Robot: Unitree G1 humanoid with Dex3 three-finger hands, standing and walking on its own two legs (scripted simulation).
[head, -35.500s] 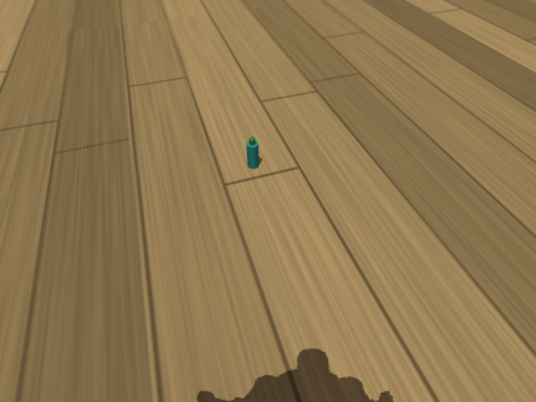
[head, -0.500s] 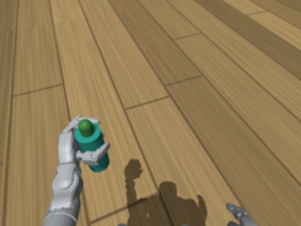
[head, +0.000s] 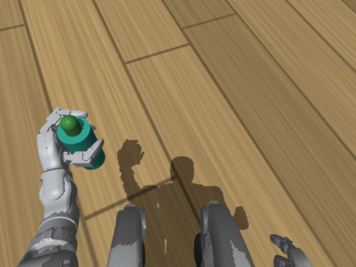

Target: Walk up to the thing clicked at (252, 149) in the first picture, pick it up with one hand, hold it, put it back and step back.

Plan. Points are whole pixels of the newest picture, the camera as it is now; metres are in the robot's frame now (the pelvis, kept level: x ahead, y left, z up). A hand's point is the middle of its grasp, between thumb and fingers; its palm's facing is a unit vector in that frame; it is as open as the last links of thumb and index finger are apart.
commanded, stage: crouch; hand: left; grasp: from the side
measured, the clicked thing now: (81, 142) +0.40 +0.22 -0.04
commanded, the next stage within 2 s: lower in 1.16 s
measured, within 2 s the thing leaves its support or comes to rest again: neither
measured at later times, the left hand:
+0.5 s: hand (96, 159) +0.41 +0.24 -0.22, palm faces +0.27 -0.96 -0.03, open 9.0 cm
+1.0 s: hand (102, 164) +0.43 +0.24 -0.32, palm faces +0.22 -0.97 -0.02, open 9.0 cm
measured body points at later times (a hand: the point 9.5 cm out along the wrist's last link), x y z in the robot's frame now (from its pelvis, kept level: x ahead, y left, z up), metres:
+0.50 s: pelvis -0.04 +0.00 -0.17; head +0.16 +0.05 +0.22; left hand +0.39 +0.29 -0.22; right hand +0.04 -0.27 -0.30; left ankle +0.05 +0.14 -0.53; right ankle +0.06 -0.13 -0.53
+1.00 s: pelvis -0.05 +0.01 -0.24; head +0.17 +0.08 +0.14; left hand +0.41 +0.29 -0.31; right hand +0.03 -0.28 -0.34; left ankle +0.05 +0.14 -0.53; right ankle +0.05 -0.13 -0.53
